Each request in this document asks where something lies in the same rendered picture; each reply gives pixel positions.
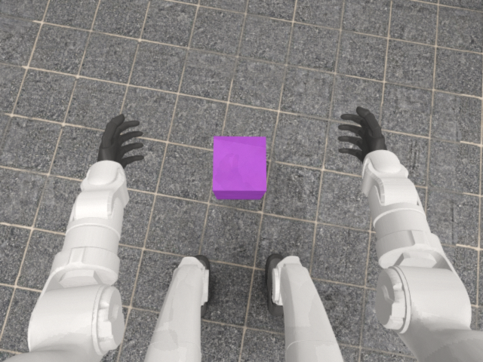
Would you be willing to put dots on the carton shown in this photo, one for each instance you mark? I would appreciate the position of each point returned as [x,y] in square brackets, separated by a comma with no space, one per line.
[239,168]

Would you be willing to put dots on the right robot forearm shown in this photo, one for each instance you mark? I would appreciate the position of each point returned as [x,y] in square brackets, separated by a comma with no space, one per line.
[403,234]

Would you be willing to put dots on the left robot foot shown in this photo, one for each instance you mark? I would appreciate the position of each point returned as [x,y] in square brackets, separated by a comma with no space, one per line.
[204,261]

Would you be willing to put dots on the left robot thigh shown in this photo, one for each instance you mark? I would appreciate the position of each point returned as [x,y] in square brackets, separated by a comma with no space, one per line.
[177,333]

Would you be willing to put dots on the robot left hand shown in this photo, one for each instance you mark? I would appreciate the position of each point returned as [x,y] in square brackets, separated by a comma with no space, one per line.
[111,150]

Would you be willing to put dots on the robot left upper arm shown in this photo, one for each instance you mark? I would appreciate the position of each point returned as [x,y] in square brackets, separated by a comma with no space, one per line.
[75,324]

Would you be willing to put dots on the robot right upper arm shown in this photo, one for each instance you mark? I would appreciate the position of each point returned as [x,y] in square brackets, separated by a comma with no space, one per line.
[429,310]

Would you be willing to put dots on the left robot forearm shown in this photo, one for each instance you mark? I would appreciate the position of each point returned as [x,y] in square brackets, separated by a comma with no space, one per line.
[89,253]

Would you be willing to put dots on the robot right hand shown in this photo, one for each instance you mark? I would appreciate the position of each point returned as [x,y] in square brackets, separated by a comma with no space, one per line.
[370,133]

